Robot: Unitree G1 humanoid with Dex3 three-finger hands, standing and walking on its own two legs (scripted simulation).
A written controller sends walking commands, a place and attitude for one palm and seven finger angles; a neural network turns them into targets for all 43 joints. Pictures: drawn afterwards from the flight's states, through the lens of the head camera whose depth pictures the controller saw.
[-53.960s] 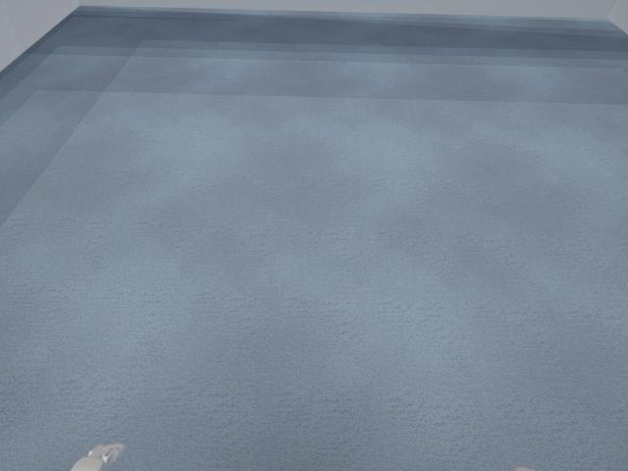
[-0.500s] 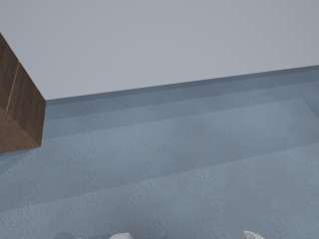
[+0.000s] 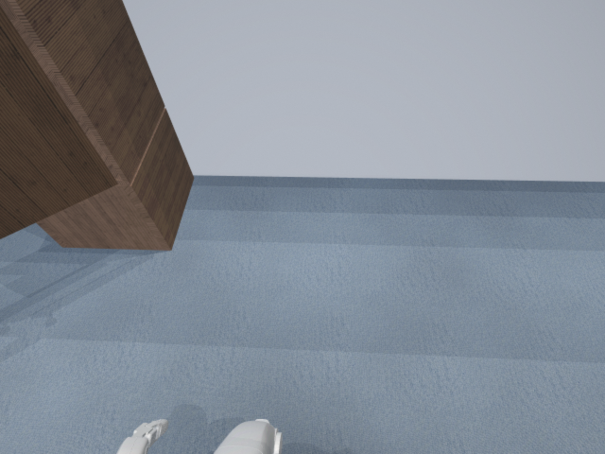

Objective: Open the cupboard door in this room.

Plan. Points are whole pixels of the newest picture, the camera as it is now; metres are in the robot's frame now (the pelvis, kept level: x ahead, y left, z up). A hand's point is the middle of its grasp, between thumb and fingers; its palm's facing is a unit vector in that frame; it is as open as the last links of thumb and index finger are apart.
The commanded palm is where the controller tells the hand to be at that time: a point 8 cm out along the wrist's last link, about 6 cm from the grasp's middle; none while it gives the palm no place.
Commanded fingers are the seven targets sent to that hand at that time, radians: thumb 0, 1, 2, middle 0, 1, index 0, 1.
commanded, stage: turn to face it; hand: left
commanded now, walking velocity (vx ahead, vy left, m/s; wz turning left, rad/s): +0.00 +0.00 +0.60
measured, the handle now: out of the picture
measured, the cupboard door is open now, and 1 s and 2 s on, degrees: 39 39 39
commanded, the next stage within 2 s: take the last steps up to it in 0.92 s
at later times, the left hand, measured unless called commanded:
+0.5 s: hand out of the picture +0.04 +0.25 -0.16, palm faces +0.32 -0.91 -0.27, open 7.4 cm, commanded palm none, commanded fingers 0.00 0.90 0.90 -0.20 -0.30 -0.20 -0.30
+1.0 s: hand out of the picture -0.06 +0.21 -0.19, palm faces +0.56 -0.80 -0.22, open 7.4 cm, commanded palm none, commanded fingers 0.00 0.90 0.90 -0.20 -0.30 -0.20 -0.30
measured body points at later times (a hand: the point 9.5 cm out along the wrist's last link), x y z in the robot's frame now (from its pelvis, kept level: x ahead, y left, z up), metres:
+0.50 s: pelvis +0.01 +0.01 +0.00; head +0.06 +0.04 +0.45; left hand +0.02 +0.30 -0.14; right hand +0.17 -0.20 -0.14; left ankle +0.00 +0.13 -0.74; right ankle +0.05 -0.13 -0.70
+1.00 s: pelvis +0.02 +0.02 -0.01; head +0.05 +0.07 +0.44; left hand -0.09 +0.26 -0.17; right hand +0.24 -0.14 -0.14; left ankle -0.02 +0.11 -0.74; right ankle +0.05 -0.12 -0.69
